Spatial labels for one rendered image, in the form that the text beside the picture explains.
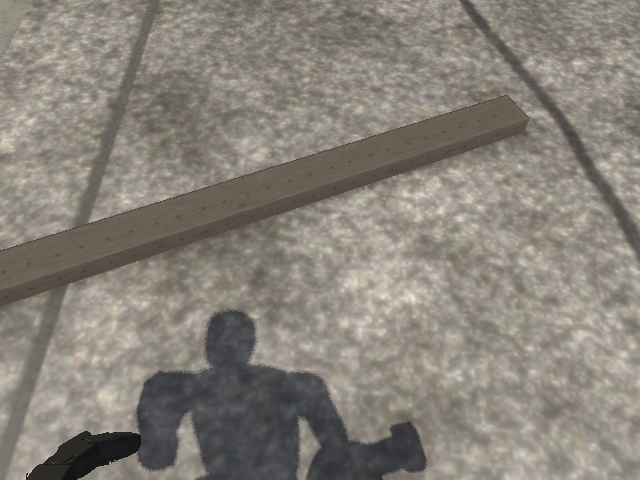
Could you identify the left robot hand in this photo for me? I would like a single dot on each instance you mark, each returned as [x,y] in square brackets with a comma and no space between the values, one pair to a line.
[83,453]

